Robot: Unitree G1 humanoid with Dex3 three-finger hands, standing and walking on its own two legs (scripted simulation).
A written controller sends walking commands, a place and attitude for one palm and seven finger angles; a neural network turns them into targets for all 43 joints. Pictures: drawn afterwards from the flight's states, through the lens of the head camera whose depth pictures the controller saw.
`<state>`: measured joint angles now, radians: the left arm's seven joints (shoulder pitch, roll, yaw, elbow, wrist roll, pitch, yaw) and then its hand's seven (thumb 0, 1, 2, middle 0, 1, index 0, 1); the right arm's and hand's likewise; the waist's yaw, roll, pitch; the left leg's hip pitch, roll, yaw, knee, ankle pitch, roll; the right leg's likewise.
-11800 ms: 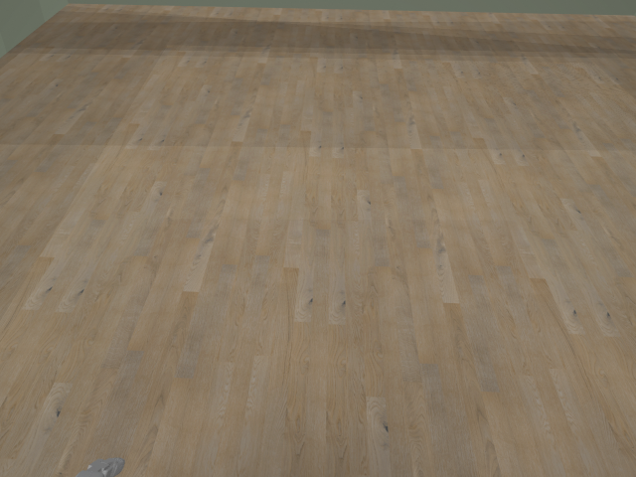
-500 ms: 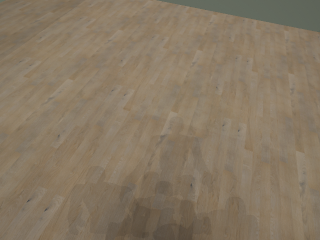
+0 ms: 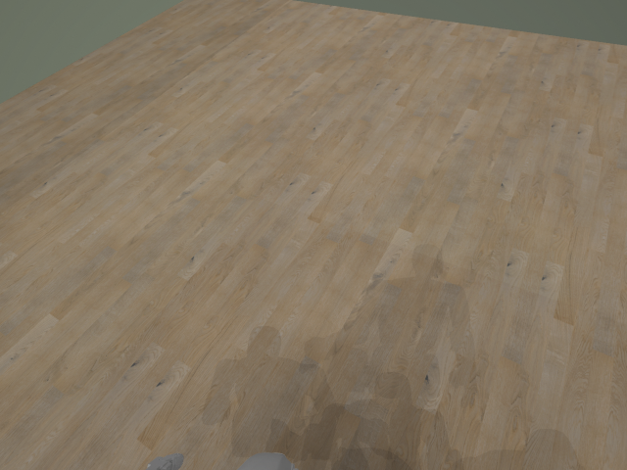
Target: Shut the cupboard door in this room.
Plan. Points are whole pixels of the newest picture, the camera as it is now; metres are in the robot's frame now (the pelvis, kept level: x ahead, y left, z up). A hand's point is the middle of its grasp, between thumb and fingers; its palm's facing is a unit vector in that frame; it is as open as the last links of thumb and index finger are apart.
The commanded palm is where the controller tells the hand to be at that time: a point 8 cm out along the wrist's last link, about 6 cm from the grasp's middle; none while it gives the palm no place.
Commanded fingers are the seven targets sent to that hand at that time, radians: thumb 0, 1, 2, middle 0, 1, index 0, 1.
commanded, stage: turn or walk to find it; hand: left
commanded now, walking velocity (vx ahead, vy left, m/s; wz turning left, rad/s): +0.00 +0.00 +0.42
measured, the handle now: out of the picture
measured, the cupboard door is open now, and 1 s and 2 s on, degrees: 86 86 86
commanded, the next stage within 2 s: none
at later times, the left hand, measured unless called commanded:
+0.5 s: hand out of the picture -0.03 +0.27 -0.17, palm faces +0.25 -0.93 -0.25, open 7.4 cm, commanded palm none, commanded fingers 0.00 0.90 0.90 -0.20 -0.30 -0.20 -0.30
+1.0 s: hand out of the picture -0.07 +0.19 -0.15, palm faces +0.43 -0.87 -0.26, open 7.4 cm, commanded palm none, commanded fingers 0.00 0.90 0.90 -0.20 -0.30 -0.20 -0.30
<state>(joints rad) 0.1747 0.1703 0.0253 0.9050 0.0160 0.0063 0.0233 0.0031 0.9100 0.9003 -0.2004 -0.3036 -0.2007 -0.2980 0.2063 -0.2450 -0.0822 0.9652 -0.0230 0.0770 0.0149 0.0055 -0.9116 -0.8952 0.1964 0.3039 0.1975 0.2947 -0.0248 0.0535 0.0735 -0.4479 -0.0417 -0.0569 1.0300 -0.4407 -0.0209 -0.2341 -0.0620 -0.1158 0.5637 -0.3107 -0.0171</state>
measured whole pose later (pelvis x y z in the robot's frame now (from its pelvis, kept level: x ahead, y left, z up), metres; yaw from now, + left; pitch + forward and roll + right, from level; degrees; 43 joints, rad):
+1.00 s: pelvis -0.05 -0.01 +0.01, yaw +26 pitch -1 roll +2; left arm 0.22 0.16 0.03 0.93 0.02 0.01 0.03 0.00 0.91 0.90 -0.20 -0.30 -0.20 -0.30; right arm 0.24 -0.26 -0.09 0.99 -0.03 0.09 0.02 0.01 -0.91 -0.90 0.19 0.30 0.19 0.29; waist -0.03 0.03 0.08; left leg -0.46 0.02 -0.02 1.12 -0.38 -0.06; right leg -0.20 -0.10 -0.17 0.50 -0.27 -0.02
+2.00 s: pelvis -0.08 -0.03 +0.01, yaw +52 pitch -1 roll +2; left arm 0.24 0.17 0.03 0.95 0.02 0.01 0.02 0.00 0.91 0.90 -0.20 -0.30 -0.20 -0.30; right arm 0.21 -0.26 -0.08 1.01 -0.02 0.09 0.02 0.01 -0.92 -0.90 0.19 0.30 0.19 0.29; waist -0.01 0.01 0.09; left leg -0.39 0.04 0.00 0.97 -0.43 -0.07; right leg -0.20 -0.12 -0.21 0.51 -0.28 -0.02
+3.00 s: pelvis -0.12 -0.05 -0.01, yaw +77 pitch +0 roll +1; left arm 0.23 0.24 0.06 0.96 0.01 0.04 0.02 0.00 0.91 0.90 -0.20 -0.30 -0.20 -0.30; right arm 0.17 -0.22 -0.06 0.97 -0.02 0.03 0.02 0.01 -0.91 -0.90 0.19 0.30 0.19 0.29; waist 0.01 -0.06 0.10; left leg -0.26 0.02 0.07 0.61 -0.34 0.00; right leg -0.33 -0.17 -0.18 0.77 -0.46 0.06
